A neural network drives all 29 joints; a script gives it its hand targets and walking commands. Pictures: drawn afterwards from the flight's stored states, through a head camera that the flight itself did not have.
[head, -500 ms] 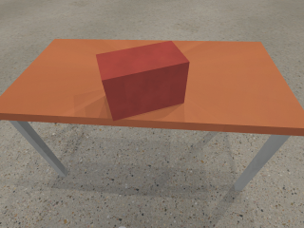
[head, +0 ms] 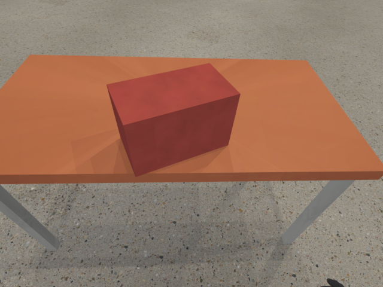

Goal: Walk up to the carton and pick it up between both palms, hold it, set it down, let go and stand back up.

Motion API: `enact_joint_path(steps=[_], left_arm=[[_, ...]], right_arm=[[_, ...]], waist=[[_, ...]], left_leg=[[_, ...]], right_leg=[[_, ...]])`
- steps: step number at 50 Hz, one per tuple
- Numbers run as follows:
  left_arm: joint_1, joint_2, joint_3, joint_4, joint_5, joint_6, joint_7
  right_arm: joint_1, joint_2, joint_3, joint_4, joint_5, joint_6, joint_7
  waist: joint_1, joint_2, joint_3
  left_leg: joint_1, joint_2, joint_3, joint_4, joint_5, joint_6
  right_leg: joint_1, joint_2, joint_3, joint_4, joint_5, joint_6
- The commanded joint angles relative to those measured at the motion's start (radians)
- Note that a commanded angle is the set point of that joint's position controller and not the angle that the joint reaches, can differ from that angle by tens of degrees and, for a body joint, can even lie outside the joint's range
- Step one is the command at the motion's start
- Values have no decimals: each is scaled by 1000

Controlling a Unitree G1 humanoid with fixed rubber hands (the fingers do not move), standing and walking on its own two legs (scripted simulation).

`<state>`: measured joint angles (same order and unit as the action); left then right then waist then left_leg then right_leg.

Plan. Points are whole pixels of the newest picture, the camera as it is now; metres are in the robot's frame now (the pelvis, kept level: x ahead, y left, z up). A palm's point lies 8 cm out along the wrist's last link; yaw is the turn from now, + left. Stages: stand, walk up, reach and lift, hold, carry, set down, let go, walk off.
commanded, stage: walk up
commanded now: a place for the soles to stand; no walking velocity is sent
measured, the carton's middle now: (173, 118) +0.57 +0.07 +0.03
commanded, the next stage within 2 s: none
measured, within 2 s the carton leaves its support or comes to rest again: neither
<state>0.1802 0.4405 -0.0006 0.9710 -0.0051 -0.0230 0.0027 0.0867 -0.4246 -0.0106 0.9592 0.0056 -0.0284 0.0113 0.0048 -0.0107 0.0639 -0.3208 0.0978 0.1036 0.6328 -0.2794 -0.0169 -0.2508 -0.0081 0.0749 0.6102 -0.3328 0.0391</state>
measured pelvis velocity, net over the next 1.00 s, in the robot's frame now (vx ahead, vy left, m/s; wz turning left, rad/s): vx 0.13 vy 0.06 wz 0.03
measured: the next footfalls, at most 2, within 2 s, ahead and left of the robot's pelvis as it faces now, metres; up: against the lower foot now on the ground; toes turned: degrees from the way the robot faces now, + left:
right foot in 1.08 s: +0.28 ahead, -0.05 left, +0.00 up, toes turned +15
left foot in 1.24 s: +0.19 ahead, +0.17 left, +0.00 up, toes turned +14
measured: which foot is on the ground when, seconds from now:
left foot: down 0.00-1.00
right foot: down 0.00-0.74, up 0.76-1.00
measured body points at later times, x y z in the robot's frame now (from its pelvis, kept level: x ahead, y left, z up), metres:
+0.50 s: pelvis +0.01 -0.01 +0.02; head +0.01 -0.02 +0.47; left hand +0.12 +0.31 -0.09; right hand +0.08 -0.35 -0.10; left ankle +0.03 +0.13 -0.72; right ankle +0.00 -0.15 -0.72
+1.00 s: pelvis +0.13 +0.06 +0.01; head +0.15 +0.06 +0.46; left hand +0.23 +0.39 -0.09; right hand +0.14 -0.28 -0.09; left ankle +0.10 +0.15 -0.73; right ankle +0.22 -0.07 -0.69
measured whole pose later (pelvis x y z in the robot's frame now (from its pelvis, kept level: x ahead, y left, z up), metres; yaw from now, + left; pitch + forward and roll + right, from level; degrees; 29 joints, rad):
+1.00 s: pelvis +0.13 +0.06 +0.01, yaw +2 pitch -2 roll -1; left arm 0.24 0.45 0.05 0.85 0.02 -0.05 -0.02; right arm 0.39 -0.44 -0.05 0.84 -0.01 -0.04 0.04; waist -0.06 0.00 0.09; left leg -0.13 -0.04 0.00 0.47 -0.30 0.06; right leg -0.44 -0.03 -0.02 0.72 -0.28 0.00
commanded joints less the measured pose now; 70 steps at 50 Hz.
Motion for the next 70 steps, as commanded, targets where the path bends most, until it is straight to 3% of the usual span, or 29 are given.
enact_joint_path(steps=[1, 10, 13, 23, 24, 25, 27, 29, 30, 31, 34, 36, 37, 38, 39, 41, 44, 50, 53, 54, 55, 56, 57, 61, 62, 63, 64, 65, 70], left_arm=[[10, 178, 39, -5, -5, -2, 5], [-94, 187, 32, 46, 6, 1, -6], [-117, 189, 27, 59, 3, -1, -6], [-137, 169, 35, 81, 2, 7, -6], [-39, 248, 78, 46, 8, -16, -11], [-28, 260, 86, 46, 18, -21, -11], [31, 254, 98, 24, 25, -31, -9], [78, 303, 130, 12, 31, -43, -1], [78, 309, 135, -14, 32, -44, 2], [70, 314, 139, -33, 32, -47, 5], [12, 295, 139, -88, 31, -52, -6], [-51, 258, 123, -116, 26, -43, -9], [-14, 167, 99, -131, 21, -42, -9], [3, 118, 73, -165, 12, -46, -1], [20, 214, 90, -141, 20, -40, 9], [93, 235, 105, -114, 9, -44, -11], [115, 207, 109, -132, 21, -44, -26], [57, 129, 85, -181, 15, -34, -4], [75, 143, 92, -170, 16, -32, 9], [86, 175, 97, -178, 19, -35, 16], [92, 216, 105, -185, 24, -36, 19], [59, 225, 100, -200, 0, -33, 17], [43, 205, 91, -196, -1, -32, 14], [-51, 198, 76, -188, 14, -2, 9], [-55, 162, 69, -187, 3, 2, 2], [-55, 120, 60, -195, 3, 9, -6], [-68, 149, 70, -163, 8, 13, -4], [-72, 143, 74, -152, 10, 10, -4], [-84, 139, 58, -87, -3, -3, -11]], right_arm=[[-36, -217, -45, -13, -2, -10, -9], [-92, -209, -41, 56, -2, 1, 2], [-81, -200, -42, 73, 1, 1, 3], [-84, -200, -44, 113, -12, -2, 5], [1, -283, -85, 71, -30, 10, 33], [-2, -277, -87, 72, -32, 18, 43], [-28, -228, -88, 19, -36, 21, 51], [-56, -192, -94, -35, -42, 21, 60], [-75, -207, -99, -62, -42, 21, 63], [-42, -217, -105, -76, -38, 20, 68], [57, -204, -114, -85, -34, 6, 73], [256, -199, -134, -35, -34, 0, 69], [384, -286, -164, -14, -52, -4, 55], [375, -388, -172, -56, -53, -9, 56], [274, -343, -154, -93, -28, -9, 56], [203, -295, -128, -137, -12, -19, 50], [255, -271, -115, -150, -15, -25, 43], [269, -234, -85, -188, -4, -20, 5], [240, -205, -71, -203, 16, -7, -11], [241, -187, -62, -204, 24, -13, -14], [271, -162, -53, -206, 26, -16, -19], [329, -149, -52, -189, 23, 0, -28], [308, -166, -54, -161, 8, 15, -37], [329, -160, -61, -79, -8, -7, -28], [298, -174, -65, -72, -26, -14, -29], [209, -237, -75, -107, -29, -25, -31], [132, -252, -76, -107, -16, -25, -28], [114, -234, -66, -100, -15, -27, -26], [67, -184, -42, -57, -3, -20, -28]], waist=[[-1, 90, -121], [-16, -5, -92], [-20, -52, -98], [-14, 15, -68], [-12, 121, -163], [-5, 53, -88], [17, -66, 20], [40, -211, 75], [48, -161, 38], [34, -117, 20], [-29, -173, 6], [-148, -90, -44], [-192, 143, -83], [-152, 390, -55], [-90, 129, -19], [-29, 74, 58], [-46, 133, 47], [-27, 109, -14], [9, 66, -71], [19, 21, -87], [11, -77, -137], [-7, -129, -183], [-6, -97, -141], [-54, -145, -91], [-49, -69, -88], [-29, 57, -69], [-3, 6, -20], [2, 18, -32], [-4, 60, -117]], left_leg=[[126, 109, -124, -177, 183, 87], [202, 75, -70, -241, 15, 58], [271, 67, -62, -240, 106, 51], [251, 78, -70, -324, 43, 44], [250, 37, -62, -258, -294, 83], [173, 46, -102, -239, -415, 97], [2, 15, -79, -113, -298, 94], [-266, -54, -80, 83, -162, 64], [-295, -23, -156, 164, -175, 58], [-280, -19, -177, 164, -191, 51], [-81, -31, -102, 41, -145, 47], [264, -108, -30, -182, -30, 68], [439, -16, -197, -287, -174, 99], [409, 233, -673, -493, -415, 208], [293, 269, -693, -462, -454, 254], [181, 179, -500, -425, -356, 236], [159, 118, -374, -398, -94, 247], [116, 98, -233, -204, 677, 201], [58, 48, -214, -42, 661, 136], [26, 10, -204, 25, 563, 102], [-8, -56, -178, 141, 309, 67], [19, -129, -154, 260, -176, 36], [10, -118, -189, 313, -400, 53], [130, -106, -99, -105, -80, 55], [194, -64, -162, -191, 27, 66], [115, 98, -378, -263, 31, 115], [25, 152, -380, -222, 113, 161], [34, 123, -328, -200, 161, 146], [135, 31, -197, -200, 228, 70]], right_leg=[[16, -55, 45, -64, 330, -85], [-26, -78, 115, -213, 215, -88], [-40, -82, 113, -248, 262, -81], [-15, -72, 100, -282, 201, -75], [45, -50, 89, -237, -208, -105], [-14, -62, 123, -240, -342, -118], [28, -124, 222, -313, -333, -157], [216, -247, 435, -409, -288, -246], [218, -288, 466, -420, -312, -284], [218, -290, 434, -398, -267, -291], [96, -239, 240, -293, 40, -245], [-101, -141, 85, -78, 143, -173], [-251, -27, -17, 223, 147, -118], [-485, 86, -81, 448, -222, -89], [-437, -6, 22, 522, -193, -92], [-359, -66, -6, 445, -101, -80], [-270, -56, -67, 265, -32, -36], [-73, -6, -104, 65, 117, -49], [114, 21, -94, -89, 233, -103], [168, -42, -41, -113, 425, -134], [206, -204, 158, -152, 598, -203], [136, -362, 339, -161, 608, -345], [65, -374, 366, -175, 552, -359], [-46, -184, 122, -88, 406, -207], [-135, -170, 98, -56, 368, -155], [-138, -71, 32, -4, 251, -80], [-57, -38, -27, -3, 85, -61], [-12, -39, -21, -30, 106, -70], [80, -93, 33, -92, 452, -105]])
